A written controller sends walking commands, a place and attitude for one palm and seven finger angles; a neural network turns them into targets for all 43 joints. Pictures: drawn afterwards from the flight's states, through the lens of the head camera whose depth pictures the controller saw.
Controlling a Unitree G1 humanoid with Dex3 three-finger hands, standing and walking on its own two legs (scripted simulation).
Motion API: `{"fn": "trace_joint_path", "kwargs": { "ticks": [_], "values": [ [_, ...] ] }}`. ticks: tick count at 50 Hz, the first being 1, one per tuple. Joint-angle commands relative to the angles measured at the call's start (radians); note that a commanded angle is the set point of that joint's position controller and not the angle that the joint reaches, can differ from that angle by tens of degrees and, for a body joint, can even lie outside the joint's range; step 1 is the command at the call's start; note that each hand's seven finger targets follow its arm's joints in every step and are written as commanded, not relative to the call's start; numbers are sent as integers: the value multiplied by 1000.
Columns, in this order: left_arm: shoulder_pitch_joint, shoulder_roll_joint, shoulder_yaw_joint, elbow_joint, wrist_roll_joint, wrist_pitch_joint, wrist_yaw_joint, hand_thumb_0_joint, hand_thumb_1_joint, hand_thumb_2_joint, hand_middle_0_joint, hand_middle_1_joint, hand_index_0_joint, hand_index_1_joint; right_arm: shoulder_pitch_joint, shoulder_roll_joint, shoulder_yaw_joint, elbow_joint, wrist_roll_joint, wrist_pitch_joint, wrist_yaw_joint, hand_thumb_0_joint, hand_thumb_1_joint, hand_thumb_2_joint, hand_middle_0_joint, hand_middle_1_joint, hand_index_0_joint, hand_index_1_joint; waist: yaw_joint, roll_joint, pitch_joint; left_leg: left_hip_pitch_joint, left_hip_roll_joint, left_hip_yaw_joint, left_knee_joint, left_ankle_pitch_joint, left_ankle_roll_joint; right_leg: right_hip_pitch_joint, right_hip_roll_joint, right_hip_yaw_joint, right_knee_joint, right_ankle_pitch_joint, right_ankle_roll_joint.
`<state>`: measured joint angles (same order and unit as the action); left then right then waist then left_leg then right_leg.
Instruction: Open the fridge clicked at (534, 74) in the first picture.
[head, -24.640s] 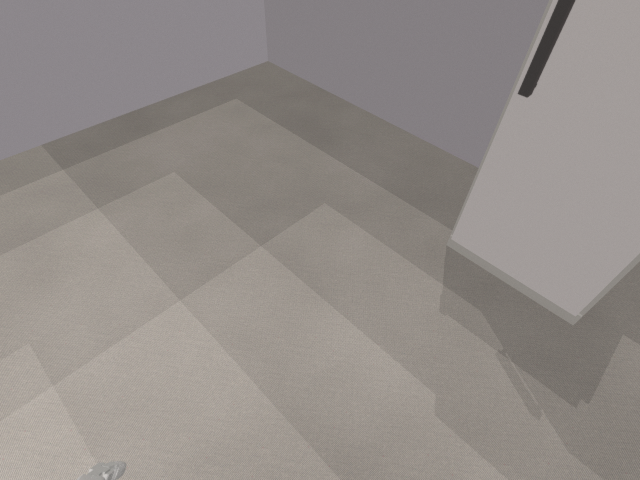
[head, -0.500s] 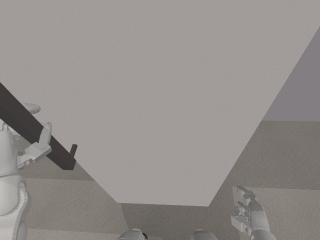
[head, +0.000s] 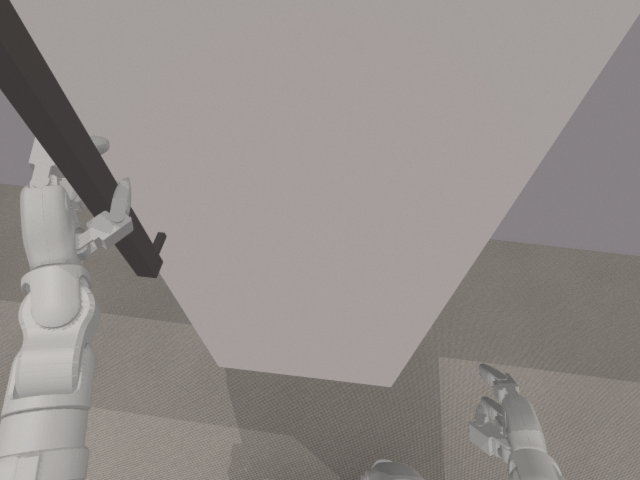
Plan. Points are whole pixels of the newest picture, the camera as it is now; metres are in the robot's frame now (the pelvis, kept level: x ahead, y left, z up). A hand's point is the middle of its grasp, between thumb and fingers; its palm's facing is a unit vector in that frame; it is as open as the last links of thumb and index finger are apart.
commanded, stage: walk backward, drawing the door open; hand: left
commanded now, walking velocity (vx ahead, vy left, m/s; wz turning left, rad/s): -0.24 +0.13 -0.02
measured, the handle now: (96, 155) +0.41 +0.25 +0.18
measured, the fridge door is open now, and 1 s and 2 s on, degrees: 1 45 77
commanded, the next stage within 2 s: stop walking and hold the door back in 1.78 s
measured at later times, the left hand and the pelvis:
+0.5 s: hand (88, 358) +0.21 +0.20 +0.14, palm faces +0.14 -0.98 -0.12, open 7.1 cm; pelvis -0.08 +0.04 -0.01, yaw +6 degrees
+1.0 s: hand out of the picture +0.05 +0.10 +0.14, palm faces +0.23 -0.97 -0.08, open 7.3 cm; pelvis -0.16 -0.06 -0.01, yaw +25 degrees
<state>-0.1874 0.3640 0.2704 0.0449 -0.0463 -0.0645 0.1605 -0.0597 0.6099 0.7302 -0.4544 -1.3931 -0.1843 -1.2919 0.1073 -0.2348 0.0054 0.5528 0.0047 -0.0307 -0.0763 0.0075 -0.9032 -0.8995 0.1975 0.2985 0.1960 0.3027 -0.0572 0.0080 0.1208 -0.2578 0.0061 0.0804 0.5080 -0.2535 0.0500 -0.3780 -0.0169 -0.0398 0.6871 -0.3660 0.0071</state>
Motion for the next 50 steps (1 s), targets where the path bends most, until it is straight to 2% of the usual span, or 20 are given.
{"fn": "trace_joint_path", "kwargs": {
  "ticks": [1, 5, 7, 8, 10, 17, 18, 19, 21, 26, 34, 35, 37, 38, 41, 46, 47, 48, 49, 50],
  "values": [
    [-132, 179, 88, -307, -9, -118, -4, 0, 900, 900, -450, -1400, -450, -1400, -5, -133, -41, -101, 2, -44, 21, 0, -900, -900, 200, 300, 200, 300, 48, 227, -409, 307, 228, -191, -43, 1008, 45, 63, 21, -19, -65, 32, 11],
    [-107, 209, 113, -271, -16, -104, -16, 0, 900, 900, -450, -1400, -450, -1400, -37, -131, -19, -116, -5, -28, 20, 0, -900, -900, 200, 300, 200, 300, 69, 120, -437, 156, 186, -161, 34, 697, -6, 296, -30, 11, -313, 381, -12],
    [-113, 270, 152, -212, -16, -112, -10, 0, 900, 900, -450, -1400, -450, -1400, -27, -123, -19, -138, 11, -9, 4, 0, -900, -900, 200, 300, 200, 300, 66, -139, -471, -215, 8, -54, 335, -159, -95, 526, -344, 307, -234, 1211, -152],
    [155, 152, 84, -272, -34, -92, -20, 0, 900, 900, -450, -1400, -450, -1400, 15, -122, -42, -155, 21, -10, 15, 0, -900, -900, 200, 300, 200, 300, 87, -236, -524, -296, -42, -153, 506, -362, -94, 579, -423, 292, -197, 1320, -173],
    [126, 178, 125, -401, -7, -97, 0, 0, 900, 900, -450, -1400, -450, -1400, -39, -77, -10, -154, 14, -18, 4, 0, -900, -900, 200, 300, 200, 300, 67, -191, -496, -354, -6, -182, 567, -310, -93, 565, -401, 188, -154, 1144, -208],
    [12, 96, 23, -546, -7, -133, 10, 0, 900, 900, -450, -1400, -450, -1400, 3, -69, -29, -90, -35, -26, -59, 0, -900, -900, 200, 300, 200, 300, 35, -77, -376, 48, 3, -42, 2, 103, -93, 229, -209, -52, -102, 645, -55],
    [9, 79, -21, -606, -16, -124, 3, 0, 900, 900, -450, -1400, -450, -1400, 5, -100, -48, -99, -27, -23, -64, 0, -900, -900, 200, 300, 200, 300, 20, 48, -369, 155, 97, -150, -77, 350, -63, 124, -137, -81, 10, 420, -1],
    [23, 43, -66, -650, -28, -127, -7, 0, 900, 900, -450, -1400, -450, -1400, -5, -127, -50, -121, -21, -31, -49, 0, -900, -900, 200, 300, 200, 300, 36, 327, -380, 215, 325, -482, -156, 759, 57, -36, 8, -74, 207, -80, 58],
    [22, -19, -139, -644, -2, -127, -36, 0, 900, 900, -450, -1400, -450, -1400, -15, -70, -39, -84, -23, -58, -2, 0, -900, -900, 200, 300, 200, 300, 32, 349, -341, 171, 367, -643, -193, 596, 136, -118, 33, 81, 392, -243, 44],
    [48, -68, -218, -677, 4, -104, -47, 0, 900, 900, -450, -1400, -450, -1400, -22, -64, -48, -39, -16, -90, 11, 0, -900, -900, 200, 300, 200, 300, 38, 221, -332, 133, 259, -438, -176, 384, 83, -18, 44, 82, 256, -68, 41],
    [160, -102, -295, -728, -14, -52, -57, 0, 900, 900, -450, -1400, -450, -1400, -95, -24, -22, -75, -24, -75, 16, 0, -900, -900, 200, 300, 200, 300, 50, 170, -317, -108, 152, -411, -306, -113, 16, 357, 95, 33, -275, 22, -5],
    [158, -90, -292, -752, -9, -54, -61, 0, 900, 900, -450, -1400, -450, -1400, -98, -14, -19, -74, -23, -68, 20, 0, -900, -900, 200, 300, 200, 300, 45, 112, -304, -93, 92, -351, -251, -103, -18, 336, 60, 62, -393, 49, -20],
    [180, -38, -244, -766, -1, -45, -60, 0, 900, 900, -450, -1400, -450, -1400, -86, 23, -18, -64, -22, -39, 24, 0, -900, -900, 200, 300, 200, 300, 31, -177, -307, -31, -64, -106, 118, -75, -107, 116, -184, 179, -530, -73, -112],
    [193, -52, -243, -754, 6, -30, -58, 0, 900, 900, -450, -1400, -450, -1400, -107, -7, -48, -58, -8, -49, 19, 0, -900, -900, 200, 300, 200, 300, 65, -276, -306, -79, -94, -81, 410, -186, -119, 33, -276, 249, -522, -58, -184],
    [234, -143, -310, -709, 34, -38, -100, 0, 900, 900, -450, -1400, -450, -1400, -89, 32, -17, -67, -44, -66, -18, 0, -900, -900, 200, 300, 200, 300, 51, -175, -283, -284, -34, -42, 557, -276, -109, 245, -241, 32, -328, 646, -196],
    [230, -188, -394, -732, 45, -88, -133, 0, 900, 900, -450, -1400, -450, -1400, 4, 16, -20, -86, -59, -102, -45, 0, -900, -900, 200, 300, 200, 300, 18, -128, -352, -12, -27, 73, -59, -37, -82, 318, -144, -101, -109, 858, -131],
    [192, -192, -423, -753, 45, -97, -135, 0, 900, 900, -450, -1400, -450, -1400, 59, -7, -36, -89, -55, -103, -43, 0, -900, -900, 200, 300, 200, 300, -32, -54, -389, 218, 29, -9, -195, 208, -61, 179, -104, -130, 74, 759, -69],
    [196, -211, -466, -723, 38, -105, -142, 0, 900, 900, -450, -1400, -450, -1400, 57, -70, -64, -106, -56, -107, -33, 0, -900, -900, 200, 300, 200, 300, -39, 116, -368, 494, 320, -393, -214, 809, 42, -164, 22, -135, 295, 241, 20],
    [166, -204, -471, -755, 59, -132, -138, 0, 900, 900, -450, -1400, -450, -1400, 41, -96, -66, -104, -64, -110, -5, 0, -900, -900, 200, 300, 200, 300, -18, 137, -383, 595, 541, -653, -197, 1098, 182, -341, 19, 17, 477, -220, 55],
    [208, -195, -456, -677, 93, -137, -130, 0, 900, 900, -450, -1400, -450, -1400, 18, -109, -67, -108, -56, -111, 15, 0, -900, -900, 200, 300, 200, 300, -11, 19, -323, 516, 550, -649, -175, 1012, 199, -380, 7, 86, 531, -197, 18]
  ]
}}
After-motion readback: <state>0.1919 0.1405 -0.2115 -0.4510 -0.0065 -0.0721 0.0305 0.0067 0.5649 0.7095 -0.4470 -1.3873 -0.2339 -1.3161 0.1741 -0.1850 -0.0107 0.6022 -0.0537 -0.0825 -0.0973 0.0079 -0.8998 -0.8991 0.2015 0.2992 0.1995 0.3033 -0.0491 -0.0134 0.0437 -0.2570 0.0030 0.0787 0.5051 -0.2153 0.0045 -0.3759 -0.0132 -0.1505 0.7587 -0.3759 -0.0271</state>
